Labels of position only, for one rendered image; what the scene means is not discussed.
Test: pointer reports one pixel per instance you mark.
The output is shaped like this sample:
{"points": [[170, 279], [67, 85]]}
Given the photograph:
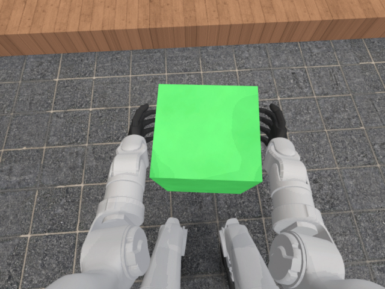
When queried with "robot left hand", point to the robot left hand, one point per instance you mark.
{"points": [[138, 122]]}

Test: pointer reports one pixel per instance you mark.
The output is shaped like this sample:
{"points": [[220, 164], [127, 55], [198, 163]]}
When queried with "carton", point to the carton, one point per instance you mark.
{"points": [[207, 138]]}

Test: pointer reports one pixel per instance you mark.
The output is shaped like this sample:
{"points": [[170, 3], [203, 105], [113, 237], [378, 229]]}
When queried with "right robot forearm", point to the right robot forearm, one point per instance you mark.
{"points": [[293, 206]]}

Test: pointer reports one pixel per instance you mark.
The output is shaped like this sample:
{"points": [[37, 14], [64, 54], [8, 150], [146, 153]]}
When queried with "robot right upper arm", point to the robot right upper arm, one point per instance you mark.
{"points": [[300, 261]]}

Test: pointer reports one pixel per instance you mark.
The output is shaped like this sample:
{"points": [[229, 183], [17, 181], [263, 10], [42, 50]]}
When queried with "right robot foot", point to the right robot foot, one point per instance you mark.
{"points": [[231, 283]]}

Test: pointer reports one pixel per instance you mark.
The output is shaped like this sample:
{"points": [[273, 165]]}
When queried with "left robot forearm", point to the left robot forearm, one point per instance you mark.
{"points": [[123, 199]]}

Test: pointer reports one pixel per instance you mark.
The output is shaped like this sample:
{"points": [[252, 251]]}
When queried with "left robot thigh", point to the left robot thigh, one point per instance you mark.
{"points": [[165, 263]]}

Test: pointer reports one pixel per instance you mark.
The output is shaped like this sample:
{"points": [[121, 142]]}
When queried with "robot right hand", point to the robot right hand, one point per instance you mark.
{"points": [[277, 125]]}

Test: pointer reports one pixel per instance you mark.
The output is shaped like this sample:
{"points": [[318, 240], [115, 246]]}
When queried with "robot left upper arm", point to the robot left upper arm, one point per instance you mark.
{"points": [[112, 258]]}

